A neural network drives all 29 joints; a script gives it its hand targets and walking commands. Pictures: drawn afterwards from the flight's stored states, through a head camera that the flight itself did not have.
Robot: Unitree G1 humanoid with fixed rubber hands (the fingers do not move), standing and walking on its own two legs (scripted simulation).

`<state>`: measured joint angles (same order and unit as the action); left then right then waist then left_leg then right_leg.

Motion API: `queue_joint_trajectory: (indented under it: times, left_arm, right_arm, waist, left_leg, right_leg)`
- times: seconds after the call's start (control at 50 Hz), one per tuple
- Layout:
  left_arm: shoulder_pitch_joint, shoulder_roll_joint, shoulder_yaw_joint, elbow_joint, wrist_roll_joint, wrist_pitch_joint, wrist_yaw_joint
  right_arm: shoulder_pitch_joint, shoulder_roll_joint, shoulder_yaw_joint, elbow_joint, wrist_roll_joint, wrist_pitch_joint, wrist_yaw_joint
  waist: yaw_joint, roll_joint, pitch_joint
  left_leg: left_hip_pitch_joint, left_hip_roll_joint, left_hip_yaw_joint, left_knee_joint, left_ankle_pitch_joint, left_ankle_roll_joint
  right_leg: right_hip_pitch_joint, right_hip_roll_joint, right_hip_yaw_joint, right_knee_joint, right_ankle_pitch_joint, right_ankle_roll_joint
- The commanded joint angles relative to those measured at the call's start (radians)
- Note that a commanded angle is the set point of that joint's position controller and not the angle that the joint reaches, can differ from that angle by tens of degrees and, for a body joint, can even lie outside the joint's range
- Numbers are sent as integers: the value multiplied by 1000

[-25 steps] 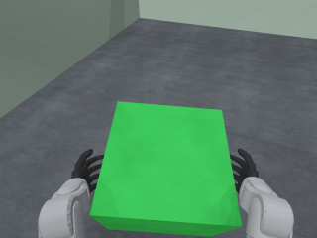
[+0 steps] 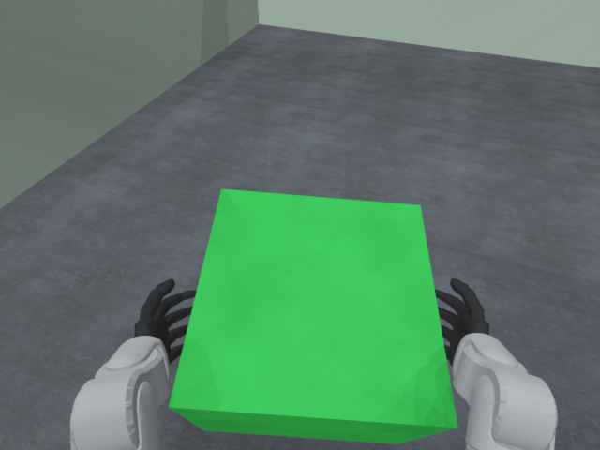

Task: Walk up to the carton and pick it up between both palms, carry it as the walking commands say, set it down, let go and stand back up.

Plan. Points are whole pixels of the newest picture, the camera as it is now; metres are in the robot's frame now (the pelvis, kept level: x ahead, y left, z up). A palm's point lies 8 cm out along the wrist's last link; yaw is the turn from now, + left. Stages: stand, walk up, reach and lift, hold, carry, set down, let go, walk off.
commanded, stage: carry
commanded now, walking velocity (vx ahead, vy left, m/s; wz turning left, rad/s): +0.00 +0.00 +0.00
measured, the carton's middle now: (311, 319) +0.31 -0.01 +0.02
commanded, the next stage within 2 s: none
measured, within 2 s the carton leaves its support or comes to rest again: neither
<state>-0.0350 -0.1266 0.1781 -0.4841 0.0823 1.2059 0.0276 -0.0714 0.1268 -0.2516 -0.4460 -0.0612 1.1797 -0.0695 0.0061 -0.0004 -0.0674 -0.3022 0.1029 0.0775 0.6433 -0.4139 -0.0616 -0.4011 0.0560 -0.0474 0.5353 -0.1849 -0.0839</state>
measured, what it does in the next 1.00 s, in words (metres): steps to the right, turning right: left foot, then left foot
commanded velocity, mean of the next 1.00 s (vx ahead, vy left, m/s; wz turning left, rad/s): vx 0.00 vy -0.20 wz -0.66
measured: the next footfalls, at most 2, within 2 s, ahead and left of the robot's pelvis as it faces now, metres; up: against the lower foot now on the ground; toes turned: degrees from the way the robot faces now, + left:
left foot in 0.08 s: +0.01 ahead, +0.16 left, +0.00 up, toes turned +6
left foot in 0.90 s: +0.00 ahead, +0.02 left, +0.00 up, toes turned -4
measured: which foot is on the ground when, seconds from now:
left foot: up 0.00-0.06, down 0.08-0.68, up 0.70-0.88, down 0.90-1.00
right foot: down 0.00-0.90, up 0.92-1.00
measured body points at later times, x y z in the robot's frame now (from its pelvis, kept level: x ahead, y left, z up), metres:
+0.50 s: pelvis -0.01 +0.02 +0.00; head -0.02 +0.02 +0.45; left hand +0.24 +0.20 +0.08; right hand +0.25 -0.17 +0.08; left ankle -0.03 +0.16 -0.73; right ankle +0.05 -0.07 -0.73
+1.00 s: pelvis -0.02 -0.12 -0.01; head +0.02 -0.11 +0.44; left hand +0.28 -0.01 +0.06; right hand +0.19 -0.36 +0.07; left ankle -0.04 +0.03 -0.73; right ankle -0.07 -0.17 -0.66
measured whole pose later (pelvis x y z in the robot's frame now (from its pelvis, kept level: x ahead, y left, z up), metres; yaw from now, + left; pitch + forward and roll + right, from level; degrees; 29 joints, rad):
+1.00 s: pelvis -0.02 -0.12 -0.01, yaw -16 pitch +4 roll -2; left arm -0.03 -0.13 0.17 -0.55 0.08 1.18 0.03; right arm -0.07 0.13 -0.23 -0.49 -0.05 1.14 -0.07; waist 0.02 -0.02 0.01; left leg -0.29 0.16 0.16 0.65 -0.40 -0.04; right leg -0.55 0.17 -0.01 1.09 -0.35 -0.03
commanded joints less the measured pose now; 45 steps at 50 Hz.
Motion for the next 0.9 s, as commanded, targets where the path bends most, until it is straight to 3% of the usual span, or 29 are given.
queue_joint_trajectory:
  times: [0.0,0.06,0.1,0.34,0.38,0.42,0.44,0.48,0.52,0.58,0.62,0.64,0.66,0.68,0.7,0.72,0.78,0.82,0.84,0.86,0.88]
  left_arm:
    - [-461,-803,-760,-195,-356,-31,-106]
    - [-478,-790,-765,-197,-357,-28,-104]
    - [-478,-784,-766,-187,-354,-23,-102]
    - [-492,-788,-775,-189,-356,-25,-99]
    - [-490,-787,-783,-199,-361,-22,-98]
    - [-487,-790,-790,-199,-366,-18,-98]
    - [-487,-794,-791,-195,-366,-15,-99]
    - [-505,-798,-793,-192,-362,-9,-102]
    - [-506,-796,-782,-183,-355,-4,-108]
    - [-527,-801,-779,-184,-368,3,-113]
    - [-518,-806,-779,-173,-377,6,-116]
    - [-481,-805,-772,-158,-378,5,-117]
    - [-471,-792,-761,-157,-377,-1,-120]
    - [-482,-798,-763,-174,-384,-5,-120]
    - [-488,-816,-780,-189,-390,-9,-123]
    - [-488,-827,-781,-203,-391,-19,-127]
    - [-467,-864,-787,-238,-382,-40,-131]
    - [-474,-865,-802,-257,-383,-49,-126]
    - [-471,-862,-807,-264,-379,-55,-122]
    - [-463,-859,-809,-269,-373,-60,-117]
    - [-460,-858,-822,-272,-376,-63,-110]
  right_arm:
    - [-499,847,920,-222,405,4,164]
    - [-503,834,905,-208,402,8,166]
    - [-498,825,892,-193,396,12,168]
    - [-490,814,887,-181,392,9,167]
    - [-485,820,884,-190,391,9,167]
    - [-466,824,876,-188,387,10,169]
    - [-462,823,871,-188,384,11,169]
    - [-467,826,868,-187,378,14,169]
    - [-474,840,879,-191,375,18,166]
    - [-472,857,881,-182,369,19,159]
    - [-451,863,876,-173,360,20,149]
    - [-442,858,874,-173,357,21,147]
    - [-450,854,881,-193,362,20,154]
    - [-464,872,891,-197,368,18,159]
    - [-475,886,894,-191,372,12,165]
    - [-494,902,906,-216,386,2,169]
    - [-491,923,925,-257,405,-19,172]
    - [-463,914,914,-266,405,-30,172]
    - [-445,906,910,-273,408,-35,172]
    - [-423,904,906,-278,412,-41,173]
    - [-406,911,902,-274,414,-48,175]
  waist:
    - [-8,-57,-327]
    - [-3,-14,-288]
    - [-2,8,-254]
    - [-1,9,-301]
    - [-6,23,-278]
    - [-11,60,-248]
    - [-12,90,-230]
    - [-15,170,-179]
    - [-15,160,-140]
    - [-13,197,-146]
    - [1,197,-191]
    - [18,141,-223]
    - [20,-122,-190]
    - [9,-285,-137]
    - [7,-219,-145]
    - [5,-162,-178]
    - [1,-179,-242]
    - [-2,-160,-300]
    - [-10,-148,-335]
    - [-25,-129,-378]
    - [-48,14,-394]
  left_leg:
    - [50,3,-5,-119,125,38]
    - [45,29,-57,-156,105,55]
    - [13,34,-72,-172,65,65]
    - [34,29,-66,-159,147,71]
    - [80,80,-52,-146,192,59]
    - [140,151,-73,-151,270,80]
    - [175,202,-93,-156,339,103]
    - [227,339,-141,-173,512,172]
    - [240,406,-141,-158,606,197]
    - [230,383,-65,-80,688,148]
    - [151,346,10,57,711,84]
    - [69,302,46,196,607,42]
    - [-112,149,98,337,201,-14]
    - [-246,-16,71,449,-301,-56]
    - [-249,-40,-4,510,-341,-49]
    - [-233,-34,-32,494,-294,-40]
    - [-168,-64,-19,300,-193,-29]
    - [-14,-75,-14,96,-140,-8]
    - [132,-59,-28,-38,-88,18]
    - [375,1,-28,-212,26,56]
    - [670,154,-61,-381,313,102]
  right_leg:
    - [226,-251,213,-180,119,14]
    - [167,-210,190,-171,-46,31]
    - [145,-189,172,-167,-91,38]
    - [204,-193,150,-116,118,33]
    - [123,-164,119,-52,178,32]
    - [15,-109,79,36,178,33]
    - [-46,-86,58,91,107,38]
    - [-185,-70,29,216,-187,56]
    - [-241,-130,62,296,-278,59]
    - [-175,-132,65,228,-285,52]
    - [-10,-99,56,98,-248,32]
    - [110,-75,99,40,-171,10]
    - [181,-152,330,-46,219,-29]
    - [198,-201,565,-151,511,-68]
    - [214,-185,569,-147,519,-82]
    - [234,-162,532,-136,490,-83]
    - [300,-117,498,-158,704,-41]
    - [281,-88,481,-185,760,-7]
    - [219,-59,460,-183,758,31]
    - [80,-16,373,-142,702,111]
    - [-146,52,226,12,394,175]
